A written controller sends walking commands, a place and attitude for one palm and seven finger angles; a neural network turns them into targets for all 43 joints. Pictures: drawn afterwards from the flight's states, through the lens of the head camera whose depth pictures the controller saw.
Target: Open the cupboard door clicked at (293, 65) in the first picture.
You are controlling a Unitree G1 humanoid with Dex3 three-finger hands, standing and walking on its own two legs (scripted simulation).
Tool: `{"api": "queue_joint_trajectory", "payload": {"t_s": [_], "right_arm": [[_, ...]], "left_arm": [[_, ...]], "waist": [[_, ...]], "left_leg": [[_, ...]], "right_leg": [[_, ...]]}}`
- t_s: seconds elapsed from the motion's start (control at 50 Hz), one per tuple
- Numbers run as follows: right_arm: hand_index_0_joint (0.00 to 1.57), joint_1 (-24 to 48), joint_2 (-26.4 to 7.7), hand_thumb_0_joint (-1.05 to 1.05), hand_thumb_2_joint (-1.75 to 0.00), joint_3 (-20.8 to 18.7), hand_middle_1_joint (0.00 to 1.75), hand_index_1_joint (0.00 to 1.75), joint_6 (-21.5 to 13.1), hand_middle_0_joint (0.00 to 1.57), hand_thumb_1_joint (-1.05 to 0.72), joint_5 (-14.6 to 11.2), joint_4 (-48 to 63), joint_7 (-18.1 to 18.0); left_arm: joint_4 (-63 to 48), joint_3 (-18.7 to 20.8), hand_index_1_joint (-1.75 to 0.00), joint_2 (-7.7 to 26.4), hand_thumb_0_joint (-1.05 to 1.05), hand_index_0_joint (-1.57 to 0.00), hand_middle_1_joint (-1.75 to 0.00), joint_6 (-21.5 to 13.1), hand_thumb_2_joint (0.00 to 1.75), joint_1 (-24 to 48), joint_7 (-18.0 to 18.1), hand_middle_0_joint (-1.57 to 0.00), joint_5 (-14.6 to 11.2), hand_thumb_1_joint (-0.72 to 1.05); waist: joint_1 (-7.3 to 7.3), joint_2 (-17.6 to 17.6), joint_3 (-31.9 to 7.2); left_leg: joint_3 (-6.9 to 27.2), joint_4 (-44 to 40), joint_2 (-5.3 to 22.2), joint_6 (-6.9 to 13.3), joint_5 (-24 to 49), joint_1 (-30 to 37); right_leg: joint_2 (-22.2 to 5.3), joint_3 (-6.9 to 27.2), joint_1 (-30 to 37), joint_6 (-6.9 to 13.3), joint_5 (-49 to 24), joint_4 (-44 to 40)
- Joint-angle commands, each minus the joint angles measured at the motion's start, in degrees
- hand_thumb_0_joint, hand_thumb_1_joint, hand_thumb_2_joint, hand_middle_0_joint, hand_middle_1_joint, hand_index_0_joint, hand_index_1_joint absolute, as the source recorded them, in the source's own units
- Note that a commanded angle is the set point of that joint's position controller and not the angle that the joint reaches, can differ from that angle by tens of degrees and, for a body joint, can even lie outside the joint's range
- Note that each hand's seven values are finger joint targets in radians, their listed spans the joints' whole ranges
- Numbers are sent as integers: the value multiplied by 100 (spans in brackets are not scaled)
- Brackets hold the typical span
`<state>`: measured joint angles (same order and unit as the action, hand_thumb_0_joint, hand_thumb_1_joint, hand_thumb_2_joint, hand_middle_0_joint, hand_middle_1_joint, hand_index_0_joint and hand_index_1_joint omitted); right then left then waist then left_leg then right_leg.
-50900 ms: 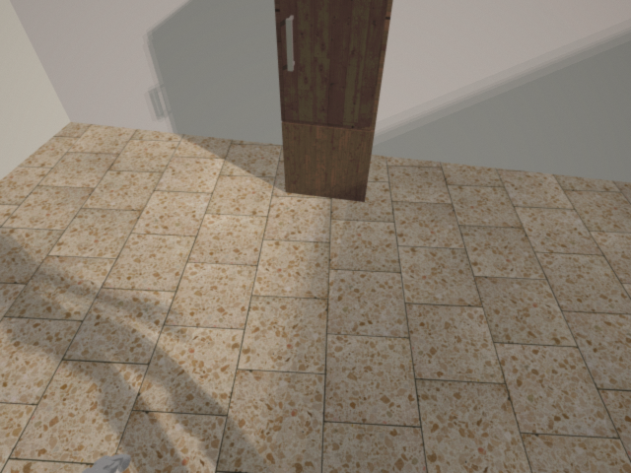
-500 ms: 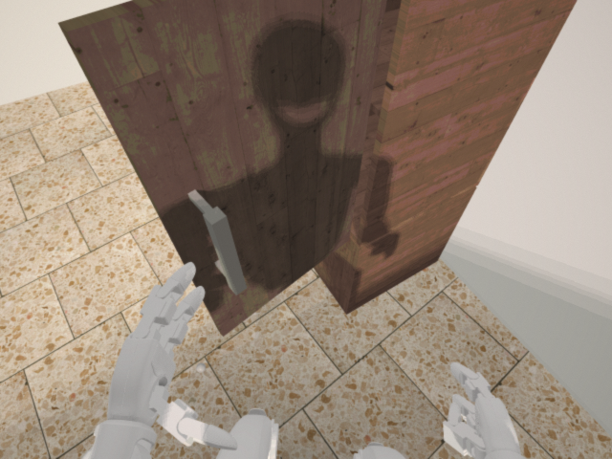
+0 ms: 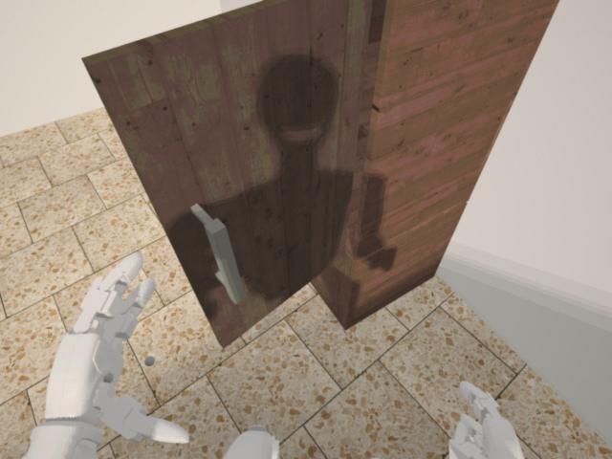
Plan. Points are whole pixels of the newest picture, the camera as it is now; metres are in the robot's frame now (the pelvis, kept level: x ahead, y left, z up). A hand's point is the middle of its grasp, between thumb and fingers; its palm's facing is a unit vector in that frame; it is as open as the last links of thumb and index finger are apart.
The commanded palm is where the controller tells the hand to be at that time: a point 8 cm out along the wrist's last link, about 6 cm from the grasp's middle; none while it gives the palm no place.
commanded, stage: draw the hand back to the body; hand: left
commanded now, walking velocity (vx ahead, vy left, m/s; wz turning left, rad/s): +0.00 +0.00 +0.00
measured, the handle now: (219, 257) +0.38 +0.15 +0.05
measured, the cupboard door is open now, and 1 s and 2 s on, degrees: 100 100 100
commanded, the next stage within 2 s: step back with the hand held close in 1.34 s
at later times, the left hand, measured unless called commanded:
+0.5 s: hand (62, 343) +0.21 +0.24 +0.14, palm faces +0.25 -0.90 -0.36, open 14.5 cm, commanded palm +0.17 +0.29 +0.18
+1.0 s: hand out of the picture +0.24 +0.29 +0.25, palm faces +0.45 -0.79 -0.42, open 8.6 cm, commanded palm +0.19 +0.33 +0.26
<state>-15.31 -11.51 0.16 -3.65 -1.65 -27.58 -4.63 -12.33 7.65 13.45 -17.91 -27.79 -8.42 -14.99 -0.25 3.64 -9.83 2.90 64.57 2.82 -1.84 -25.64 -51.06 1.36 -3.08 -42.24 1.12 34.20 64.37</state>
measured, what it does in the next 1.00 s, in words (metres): rises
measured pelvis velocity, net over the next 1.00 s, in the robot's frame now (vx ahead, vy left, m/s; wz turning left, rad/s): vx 0.04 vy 0.03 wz -0.02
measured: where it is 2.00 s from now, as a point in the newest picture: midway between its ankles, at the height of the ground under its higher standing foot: outside the picture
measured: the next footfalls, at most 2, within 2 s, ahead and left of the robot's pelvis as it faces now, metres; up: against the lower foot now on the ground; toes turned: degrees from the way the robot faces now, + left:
none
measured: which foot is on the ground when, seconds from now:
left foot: down 0.00-1.00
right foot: down 0.00-1.00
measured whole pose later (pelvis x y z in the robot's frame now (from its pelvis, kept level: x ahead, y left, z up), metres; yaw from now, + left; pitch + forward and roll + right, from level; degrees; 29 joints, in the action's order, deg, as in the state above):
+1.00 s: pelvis +0.04 +0.03 +0.08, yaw -1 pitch -1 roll +0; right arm -12.1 -12.4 2.2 -5.6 -0.3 -33.5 -5.6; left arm -24.6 20.3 21.3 -3.0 -27.1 7.9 -3.4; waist -3.4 2.7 -1.8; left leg -2.0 30.4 0.4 0.9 -15.2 -13.9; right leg -1.4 0.8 -5.3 -1.7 19.9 26.6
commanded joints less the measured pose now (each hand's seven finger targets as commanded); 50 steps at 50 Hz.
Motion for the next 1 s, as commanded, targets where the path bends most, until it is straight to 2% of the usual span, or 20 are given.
{"api": "queue_joint_trajectory", "payload": {"t_s": [0.0,0.12,0.14,0.18,0.24,0.26,0.28,0.3,0.32,0.36,0.38,0.48,0.54,0.62,0.7,0.78,0.8,0.9,0.92,0.98], "right_arm": [[20,531,-714,0,-90,-192,30,30,-380,20,-90,-59,969,-94],[20,468,-760,0,-90,-147,30,30,-573,20,-90,-69,1004,-153],[20,464,-745,0,-90,-134,30,30,-612,20,-90,-69,1012,-148],[20,476,-727,0,-90,-124,30,30,-666,20,-90,-80,994,-138],[20,491,-689,0,-90,-105,30,30,-699,20,-90,-119,968,-109],[20,571,-712,0,-90,-117,30,30,-577,20,-90,-36,1045,-273],[20,581,-604,0,-90,-62,30,30,-539,20,-90,-4,1015,-321],[20,592,-596,0,-90,-31,30,30,-493,20,-90,-15,1036,-336],[20,549,-590,0,-90,-29,30,30,-428,20,-90,-24,997,-318],[20,578,-626,0,-90,-16,30,30,-335,20,-90,8,975,-316],[20,612,-641,0,-90,-26,30,30,-323,20,-90,25,952,-322],[20,705,-718,0,-90,34,30,30,-363,20,-90,74,882,-378],[20,715,-692,0,-90,63,30,30,-419,20,-90,69,795,-393],[20,770,-698,0,-90,85,30,30,-491,20,-90,89,655,-340],[20,867,-719,0,-90,67,30,30,-522,20,-90,92,555,-258],[20,924,-751,0,-90,22,30,30,-532,20,-90,117,450,-198],[20,949,-722,0,-90,25,30,30,-520,20,-90,98,456,-194],[20,994,-718,0,-90,-5,30,30,-526,20,-90,118,341,-169],[20,990,-709,0,-90,-16,30,30,-529,20,-90,128,316,-170],[20,1005,-728,0,-90,-50,30,30,-502,20,-90,132,243,-127]], "left_arm": [[-757,315,-30,440,0,-15,-30,-22,30,-104,-249,-15,-212,-50],[-1436,664,-30,934,0,-15,-30,-116,30,195,-521,-15,-366,-50],[-1617,688,-30,939,0,-15,-30,-164,30,227,-518,-15,-391,-50],[-1808,918,-30,1114,0,-15,-30,-185,33,196,-485,-15,-437,-43],[-1733,936,-30,986,0,-16,-30,-44,37,-26,-515,-16,-485,-32],[-2073,1136,-30,1957,0,-16,-30,322,39,-55,306,-16,526,-29],[-1972,987,-30,1500,0,-16,-30,593,40,-328,707,-16,621,-26],[-2002,678,-30,1131,0,-16,-30,765,42,-450,866,-16,684,-22],[-1959,490,-30,946,0,-16,-30,921,43,-571,1008,-16,822,-18],[-2076,534,-30,1047,0,-16,-30,1104,47,-613,1249,-16,993,-12],[-2065,644,-30,1149,0,-16,-30,1164,48,-614,1345,-16,1043,-8],[-2338,920,-30,1510,0,-17,-30,1253,55,-95,1681,-17,1194,9],[-2354,976,-30,1481,0,-18,-30,1266,60,51,1775,-18,1244,20],[-2423,1066,-30,1462,0,-18,-30,1267,66,77,1790,-18,1256,34],[-2320,1181,-30,1426,0,-19,-30,1275,72,9,1756,-19,1227,48],[-2298,1607,-30,1684,0,-19,-30,1235,78,33,1752,-19,1211,62],[-2384,1561,-30,1613,0,-19,-30,1224,80,131,1732,-19,1202,65],[-2531,1908,-30,1810,0,-20,-30,1137,87,534,1735,-20,1178,83],[-2481,1991,-30,1858,0,-20,-30,1125,88,550,1745,-20,1167,87],[-2069,1829,-30,1566,0,-20,-30,1147,90,335,1684,-20,1150,90]], "waist": [[87,-613,-266],[27,-213,-489],[-24,20,-569],[-105,99,-600],[-124,189,-539],[-402,249,-606],[-261,200,-231],[-182,66,-67],[-143,286,106],[-137,116,84],[-150,-201,21],[-160,-239,63],[-169,-45,158],[-224,235,207],[-258,51,417],[-345,15,400],[-312,-7,465],[-319,281,413],[-329,196,431],[-323,44,588]], "left_leg": [[-137,-1020,-281,310,525,1178],[-96,-1292,-289,323,795,1766],[-93,-1358,-294,316,870,1908],[-74,-1452,-288,310,983,2029],[-67,-1612,-282,280,1138,2235],[-233,-1894,-232,303,1082,2367],[-245,-1997,-256,316,976,2398],[-224,-2045,-233,307,924,2461],[-243,-2113,-206,308,895,2555],[-250,-2255,-187,333,1057,2744],[-250,-2316,-179,352,1121,2824],[-245,-2758,-166,343,1113,3293],[-232,-2991,-154,332,1231,3575],[-207,-3278,-139,284,1650,3865],[-198,-3551,-100,253,1989,4027],[-230,-3738,-72,224,2347,4223],[-259,-3778,-63,221,2395,4282],[-338,-3913,-89,208,2473,4510],[-345,-3940,-92,211,2454,4526],[-398,-3993,-96,224,2461,4570]], "right_leg": [[36,242,222,-193,-1260,-1795],[92,129,476,-117,-1504,-1872],[103,90,514,-96,-1583,-1851],[142,29,643,-67,-1705,-1850],[152,-83,771,-63,-1943,-1882],[-31,318,824,6,-1888,-2346],[-46,271,826,-4,-1706,-2581],[-60,194,759,-25,-1658,-2578],[-59,144,797,-29,-1648,-2595],[-61,77,1051,-41,-1838,-2696],[-44,88,1206,-57,-1891,-2833],[-71,54,1650,-59,-1868,-3193],[-92,36,1840,-45,-1959,-3317],[-99,12,2250,-34,-2285,-3473],[-80,-13,2572,-39,-2551,-3673],[-56,-9,2862,-33,-2808,-3881],[-63,-12,2885,-45,-2851,-3888],[-75,18,3099,-42,-2975,-4094],[-68,8,3103,-48,-2985,-4127],[-57,1,3147,-60,-3029,-4260]]}}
